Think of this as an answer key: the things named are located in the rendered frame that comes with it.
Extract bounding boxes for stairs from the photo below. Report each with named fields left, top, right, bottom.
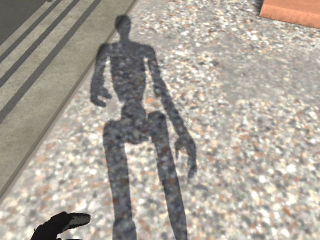
left=0, top=0, right=94, bottom=111

